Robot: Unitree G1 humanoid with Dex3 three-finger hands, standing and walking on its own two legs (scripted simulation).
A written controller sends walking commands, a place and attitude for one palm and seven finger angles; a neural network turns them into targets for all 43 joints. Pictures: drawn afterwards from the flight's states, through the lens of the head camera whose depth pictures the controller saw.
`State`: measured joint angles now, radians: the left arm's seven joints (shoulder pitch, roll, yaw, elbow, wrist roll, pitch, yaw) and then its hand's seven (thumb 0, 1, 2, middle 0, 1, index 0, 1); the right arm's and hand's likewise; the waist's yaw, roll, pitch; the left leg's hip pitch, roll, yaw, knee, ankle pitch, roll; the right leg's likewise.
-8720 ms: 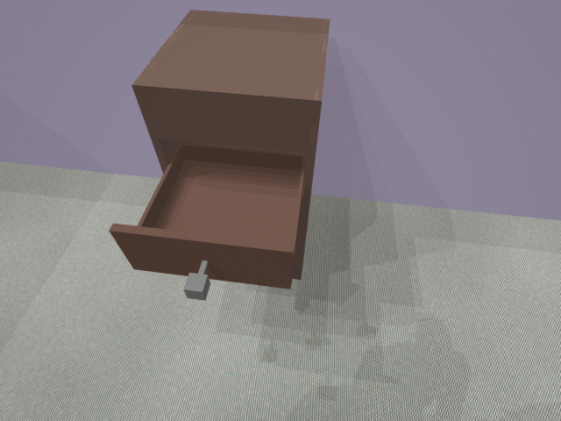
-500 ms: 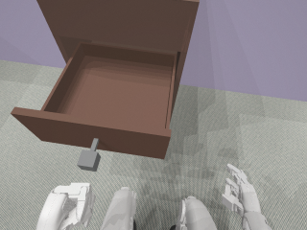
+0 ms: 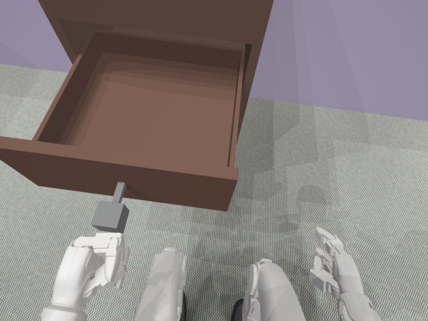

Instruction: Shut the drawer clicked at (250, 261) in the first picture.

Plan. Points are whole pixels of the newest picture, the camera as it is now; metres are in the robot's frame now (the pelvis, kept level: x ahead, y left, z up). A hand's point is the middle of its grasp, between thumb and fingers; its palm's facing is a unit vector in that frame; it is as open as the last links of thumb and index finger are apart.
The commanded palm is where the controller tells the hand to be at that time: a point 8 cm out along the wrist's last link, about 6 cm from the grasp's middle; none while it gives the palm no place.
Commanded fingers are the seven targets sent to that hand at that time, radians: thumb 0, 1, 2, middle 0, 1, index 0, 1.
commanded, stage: bring the fist close to the handle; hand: left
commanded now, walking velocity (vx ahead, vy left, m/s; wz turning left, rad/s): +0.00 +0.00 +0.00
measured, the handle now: (115, 205) +0.30 +0.20 +0.01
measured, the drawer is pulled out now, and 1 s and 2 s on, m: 0.30 0.29 0.16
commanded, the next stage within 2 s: push the drawer shut in 0.42 s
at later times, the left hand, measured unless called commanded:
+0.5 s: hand (120, 270) +0.20 +0.16 +0.01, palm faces -0.07 -1.00 -0.01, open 3.3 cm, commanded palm +0.18 +0.21 +0.02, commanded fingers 0.00 0.90 0.90 -1.40 -1.60 -1.40 -1.60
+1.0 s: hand (130, 251) +0.23 +0.16 +0.01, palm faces -0.09 -0.99 -0.05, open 3.4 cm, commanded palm +0.24 +0.21 +0.02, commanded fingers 0.00 0.90 0.90 -1.40 -1.60 -1.40 -1.60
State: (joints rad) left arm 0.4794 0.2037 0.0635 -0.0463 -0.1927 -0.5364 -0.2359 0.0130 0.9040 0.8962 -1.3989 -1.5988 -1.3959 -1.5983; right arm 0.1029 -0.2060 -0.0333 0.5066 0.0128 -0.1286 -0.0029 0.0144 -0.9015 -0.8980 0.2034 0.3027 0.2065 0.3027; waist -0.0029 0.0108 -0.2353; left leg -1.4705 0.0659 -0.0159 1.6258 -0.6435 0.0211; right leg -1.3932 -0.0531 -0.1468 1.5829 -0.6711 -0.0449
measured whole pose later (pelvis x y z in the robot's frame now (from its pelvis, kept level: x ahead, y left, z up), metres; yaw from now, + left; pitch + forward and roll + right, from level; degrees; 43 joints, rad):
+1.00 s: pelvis -0.01 +0.00 -0.01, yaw +0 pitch +29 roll -4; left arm 0.34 0.24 0.02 -0.02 -0.16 -0.53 -0.17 0.01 0.90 0.90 -1.41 -1.60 -1.47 -1.60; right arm 0.13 -0.23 0.01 0.50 0.01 -0.08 -0.01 0.01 -0.90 -0.90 0.20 0.30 0.21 0.30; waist -0.01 0.01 -0.23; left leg -1.52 0.06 -0.03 1.64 -0.63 0.02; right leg -1.43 -0.06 -0.15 1.60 -0.66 -0.04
